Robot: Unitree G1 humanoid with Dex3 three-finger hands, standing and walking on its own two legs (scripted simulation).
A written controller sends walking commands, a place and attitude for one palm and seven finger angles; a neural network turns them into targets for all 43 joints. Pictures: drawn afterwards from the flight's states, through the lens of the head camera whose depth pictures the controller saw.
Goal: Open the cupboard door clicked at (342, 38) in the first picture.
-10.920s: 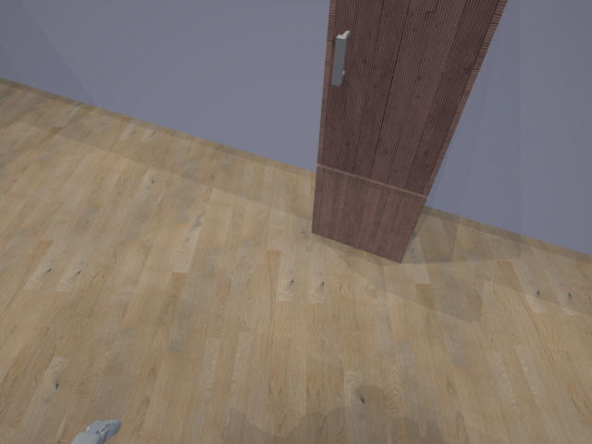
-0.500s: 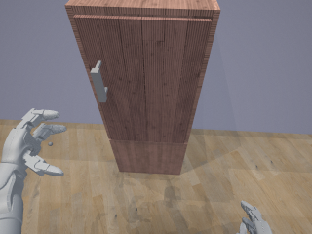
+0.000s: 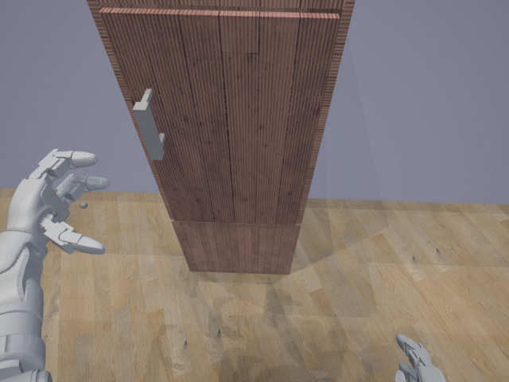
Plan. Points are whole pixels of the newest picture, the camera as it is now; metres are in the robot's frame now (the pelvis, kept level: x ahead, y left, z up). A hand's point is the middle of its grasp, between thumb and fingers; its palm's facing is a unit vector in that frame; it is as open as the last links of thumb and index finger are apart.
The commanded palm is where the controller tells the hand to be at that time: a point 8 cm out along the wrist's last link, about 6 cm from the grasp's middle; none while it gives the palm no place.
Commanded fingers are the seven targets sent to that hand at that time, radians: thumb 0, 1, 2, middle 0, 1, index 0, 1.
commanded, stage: move the hooked fingers beside the handle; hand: left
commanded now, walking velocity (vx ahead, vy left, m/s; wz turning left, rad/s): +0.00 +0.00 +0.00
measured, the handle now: (152, 125) +0.55 +0.23 +0.08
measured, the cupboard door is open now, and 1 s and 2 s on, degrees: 0 0 0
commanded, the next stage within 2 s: none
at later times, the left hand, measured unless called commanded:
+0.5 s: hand (100, 173) +0.41 +0.28 +0.09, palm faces +0.00 -1.00 -0.02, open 14.0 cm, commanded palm +0.39 +0.33 +0.09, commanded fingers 0.00 -0.50 0.30 -0.30 -1.20 -0.30 -1.20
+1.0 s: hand (112, 148) +0.48 +0.28 +0.08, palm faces +0.01 -1.00 -0.02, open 14.0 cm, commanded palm +0.46 +0.33 +0.08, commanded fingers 0.00 -0.50 0.30 -0.30 -1.20 -0.30 -1.20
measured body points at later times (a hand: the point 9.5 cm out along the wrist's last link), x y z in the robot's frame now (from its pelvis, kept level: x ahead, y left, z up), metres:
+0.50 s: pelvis +0.01 +0.01 +0.00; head +0.07 +0.02 +0.44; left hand +0.41 +0.33 +0.09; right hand +0.08 -0.26 -0.11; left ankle +0.00 +0.10 -0.72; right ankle +0.02 -0.09 -0.72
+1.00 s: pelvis +0.01 +0.02 -0.01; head +0.11 +0.04 +0.42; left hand +0.47 +0.33 +0.09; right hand +0.03 -0.26 -0.12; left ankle +0.00 +0.10 -0.72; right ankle +0.02 -0.09 -0.72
